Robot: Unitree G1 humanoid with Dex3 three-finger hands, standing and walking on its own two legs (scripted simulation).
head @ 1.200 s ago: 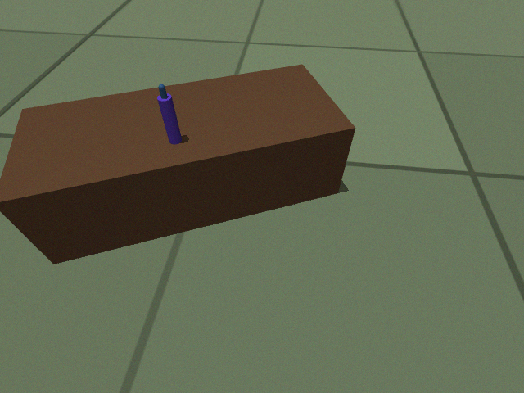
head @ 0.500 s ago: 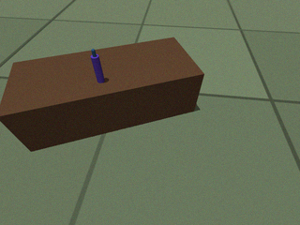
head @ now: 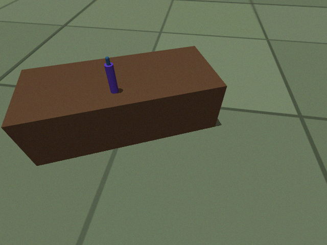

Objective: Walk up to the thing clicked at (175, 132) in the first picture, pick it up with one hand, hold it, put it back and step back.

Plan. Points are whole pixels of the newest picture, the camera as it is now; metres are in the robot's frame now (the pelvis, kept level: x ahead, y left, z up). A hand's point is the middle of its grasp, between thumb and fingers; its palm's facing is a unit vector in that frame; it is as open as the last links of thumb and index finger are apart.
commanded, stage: walk up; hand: left
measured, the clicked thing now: (111, 75) +1.09 +0.34 -0.23
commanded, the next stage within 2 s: none
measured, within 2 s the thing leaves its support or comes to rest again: neither
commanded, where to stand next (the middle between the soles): +0.69 +0.02 m, yaw +15 degrees
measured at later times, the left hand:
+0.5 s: hand out of the picture +0.15 +0.33 -0.16, palm faces +0.10 -0.94 -0.34, open 7.4 cm
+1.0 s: hand (83, 192) +0.31 +0.27 -0.14, palm faces +0.20 -0.91 -0.35, open 7.4 cm
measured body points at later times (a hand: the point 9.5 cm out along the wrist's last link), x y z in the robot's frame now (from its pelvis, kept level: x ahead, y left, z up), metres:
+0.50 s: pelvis +0.13 +0.04 -0.01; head +0.14 +0.07 +0.44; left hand +0.14 +0.38 -0.14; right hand +0.24 -0.27 -0.10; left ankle +0.15 +0.17 -0.74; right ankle +0.19 -0.09 -0.70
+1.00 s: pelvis +0.34 +0.00 -0.01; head +0.36 +0.01 +0.44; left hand +0.30 +0.32 -0.12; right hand +0.49 -0.29 -0.12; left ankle +0.41 +0.15 -0.72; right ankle +0.33 -0.11 -0.74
